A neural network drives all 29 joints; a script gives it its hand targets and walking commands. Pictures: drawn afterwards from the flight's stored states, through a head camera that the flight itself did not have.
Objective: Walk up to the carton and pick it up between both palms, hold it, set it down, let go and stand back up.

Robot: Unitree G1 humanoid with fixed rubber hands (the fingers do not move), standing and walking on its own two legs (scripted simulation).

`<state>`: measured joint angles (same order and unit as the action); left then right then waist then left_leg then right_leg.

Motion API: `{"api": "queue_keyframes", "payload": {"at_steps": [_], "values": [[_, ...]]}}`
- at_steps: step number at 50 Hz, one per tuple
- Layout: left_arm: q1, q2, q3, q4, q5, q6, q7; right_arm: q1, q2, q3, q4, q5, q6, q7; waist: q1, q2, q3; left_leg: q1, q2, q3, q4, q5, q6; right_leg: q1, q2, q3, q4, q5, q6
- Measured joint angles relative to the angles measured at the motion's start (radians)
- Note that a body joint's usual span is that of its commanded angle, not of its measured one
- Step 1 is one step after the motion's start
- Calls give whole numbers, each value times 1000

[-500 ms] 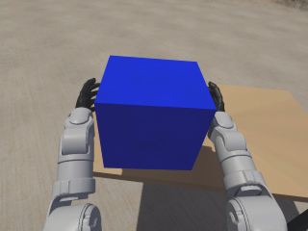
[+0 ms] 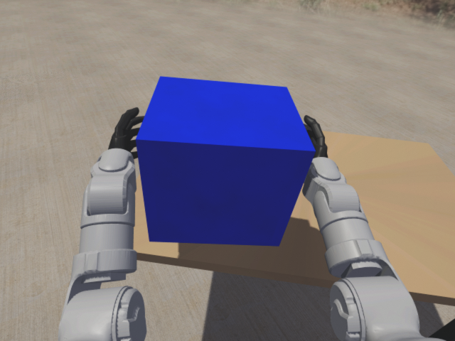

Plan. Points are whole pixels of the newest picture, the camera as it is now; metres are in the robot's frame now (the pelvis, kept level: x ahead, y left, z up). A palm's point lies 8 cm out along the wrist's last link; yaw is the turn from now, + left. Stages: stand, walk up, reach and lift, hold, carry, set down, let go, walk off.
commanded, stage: reach and lift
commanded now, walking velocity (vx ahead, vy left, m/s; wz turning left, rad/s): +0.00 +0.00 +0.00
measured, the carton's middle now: (220, 162) +0.40 -0.01 +0.15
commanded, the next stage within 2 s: hold in 0.10 s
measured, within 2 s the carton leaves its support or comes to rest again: neither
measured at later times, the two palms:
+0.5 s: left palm (106, 145) +0.36 +0.17 +0.22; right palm (307, 144) +0.37 -0.16 +0.21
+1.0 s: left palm (116, 150) +0.35 +0.16 +0.21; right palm (316, 153) +0.36 -0.17 +0.20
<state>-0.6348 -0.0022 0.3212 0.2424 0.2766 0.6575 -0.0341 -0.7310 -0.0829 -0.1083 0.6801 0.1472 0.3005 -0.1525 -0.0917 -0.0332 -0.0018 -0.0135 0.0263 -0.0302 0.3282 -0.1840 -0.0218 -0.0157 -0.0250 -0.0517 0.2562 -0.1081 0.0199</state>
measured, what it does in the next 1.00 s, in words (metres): stands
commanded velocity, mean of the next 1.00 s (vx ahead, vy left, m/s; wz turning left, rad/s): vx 0.00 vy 0.00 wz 0.00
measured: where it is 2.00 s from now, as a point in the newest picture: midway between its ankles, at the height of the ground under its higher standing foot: outside the picture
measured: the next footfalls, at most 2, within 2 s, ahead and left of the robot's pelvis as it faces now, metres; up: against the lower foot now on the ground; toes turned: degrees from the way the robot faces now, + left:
none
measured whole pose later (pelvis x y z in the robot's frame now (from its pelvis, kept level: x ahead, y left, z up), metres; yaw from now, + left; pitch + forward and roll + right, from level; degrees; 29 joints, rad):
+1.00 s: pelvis +0.00 -0.01 +0.00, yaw +0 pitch -8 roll -1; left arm -0.59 -0.02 0.36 0.08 0.27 0.76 -0.06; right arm -0.72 -0.11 -0.01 0.52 0.23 0.43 -0.21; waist -0.09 0.00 0.00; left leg 0.01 0.03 -0.04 0.32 -0.18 -0.03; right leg 0.00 -0.01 -0.04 0.26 -0.12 0.01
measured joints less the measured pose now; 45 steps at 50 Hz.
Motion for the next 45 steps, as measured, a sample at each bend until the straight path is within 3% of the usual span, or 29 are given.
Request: {"api": "queue_keyframes", "payload": {"at_steps": [7,17,26,35,41,45], "values": [[51,-22,-22,-94,-17,-10,25,26,-46,66,-90,62,7,-12,-11,28,10,1,17,0,27,-21,-6,14,19,4,-7,0,-6],[27,5,23,-104,-40,38,0,-10,-30,88,-99,77,64,-48,10,19,-7,-5,9,-4,-8,7,-10,-14,12,4,8,-1,-11],[-23,34,31,-40,-39,55,-12,-53,1,30,-55,38,92,-44,14,19,-35,-23,-4,-21,-7,12,-4,-19,1,-9,2,0,-5],[0,13,15,-74,-12,70,-10,-35,-18,47,-69,64,100,-38,-7,10,-30,-6,5,-19,10,-9,-7,5,12,-3,-3,-7,-7],[55,-9,2,-167,-18,78,1,5,-46,98,-145,105,104,-48,-16,21,-26,8,14,-14,14,-20,-11,20,21,4,-7,-11,-10],[55,-22,21,-174,-4,93,-17,7,-42,100,-145,101,119,-50,-13,29,-4,33,13,-10,5,-17,-10,39,21,9,-5,-12,-10]]}}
